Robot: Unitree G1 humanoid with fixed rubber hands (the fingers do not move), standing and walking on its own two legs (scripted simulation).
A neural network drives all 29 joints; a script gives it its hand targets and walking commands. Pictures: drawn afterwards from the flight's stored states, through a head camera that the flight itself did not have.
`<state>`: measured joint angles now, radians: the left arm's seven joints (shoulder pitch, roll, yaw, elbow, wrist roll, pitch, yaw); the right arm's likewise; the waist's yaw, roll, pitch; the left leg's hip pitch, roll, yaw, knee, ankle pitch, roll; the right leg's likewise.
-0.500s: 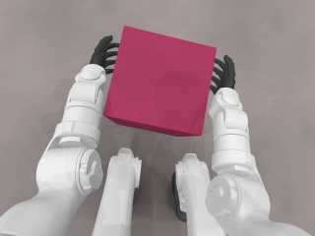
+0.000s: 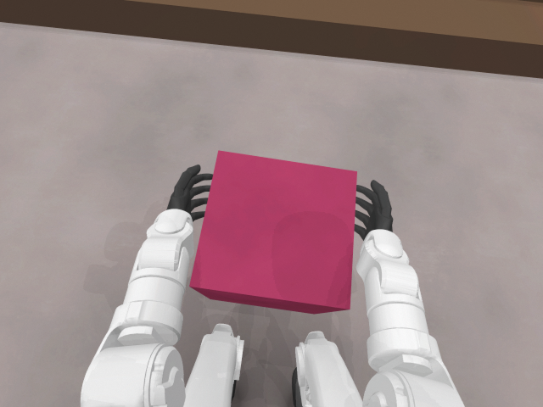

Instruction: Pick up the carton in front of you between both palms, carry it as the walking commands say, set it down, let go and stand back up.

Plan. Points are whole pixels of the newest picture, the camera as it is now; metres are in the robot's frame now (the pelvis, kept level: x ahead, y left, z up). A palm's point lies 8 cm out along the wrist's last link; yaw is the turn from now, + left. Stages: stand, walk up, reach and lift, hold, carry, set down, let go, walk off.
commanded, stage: reach and lift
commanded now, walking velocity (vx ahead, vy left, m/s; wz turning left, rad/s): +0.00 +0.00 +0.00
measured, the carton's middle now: (273, 244) +0.39 +0.01 -0.12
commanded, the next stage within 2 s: hold in 1.70 s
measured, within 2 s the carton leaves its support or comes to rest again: neither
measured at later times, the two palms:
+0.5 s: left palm (156, 197) +0.35 +0.15 +0.11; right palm (438, 208) +0.36 -0.15 +0.12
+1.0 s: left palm (134, 186) +0.33 +0.15 +0.18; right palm (485, 193) +0.34 -0.15 +0.19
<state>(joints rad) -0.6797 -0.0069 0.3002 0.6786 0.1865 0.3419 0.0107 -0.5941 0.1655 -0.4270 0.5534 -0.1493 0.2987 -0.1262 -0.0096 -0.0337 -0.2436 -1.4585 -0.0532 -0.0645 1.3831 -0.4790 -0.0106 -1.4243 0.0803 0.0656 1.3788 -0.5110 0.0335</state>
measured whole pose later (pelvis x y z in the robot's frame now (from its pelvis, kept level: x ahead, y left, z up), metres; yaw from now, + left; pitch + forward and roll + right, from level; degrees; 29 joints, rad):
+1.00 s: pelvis +0.04 -0.01 +0.16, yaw +1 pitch -4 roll +0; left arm -0.34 -0.17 0.32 0.42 0.33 0.62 0.00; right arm -0.37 0.18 -0.35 0.45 -0.33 0.58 -0.02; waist 0.00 -0.01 0.00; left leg -0.20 -0.03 -0.08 0.48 -0.21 -0.01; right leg -0.18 0.04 0.09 0.49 -0.24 0.00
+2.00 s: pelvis +0.05 -0.01 +0.16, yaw +1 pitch -8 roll +0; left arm -0.26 -0.15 0.21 0.25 0.29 0.78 0.01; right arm -0.29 0.16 -0.24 0.28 -0.30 0.75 0.00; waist 0.00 -0.01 0.00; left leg -0.05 -0.03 -0.08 0.36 -0.17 0.00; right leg -0.02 0.03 0.10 0.36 -0.20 0.00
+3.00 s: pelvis +0.05 -0.01 +0.16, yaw +0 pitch -5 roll +0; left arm -0.26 -0.15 0.20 0.24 0.28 0.78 0.01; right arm -0.29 0.16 -0.23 0.26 -0.29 0.75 -0.01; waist 0.01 0.00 -0.04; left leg -0.12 -0.03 -0.07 0.40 -0.21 0.00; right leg -0.11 0.03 0.10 0.43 -0.25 0.00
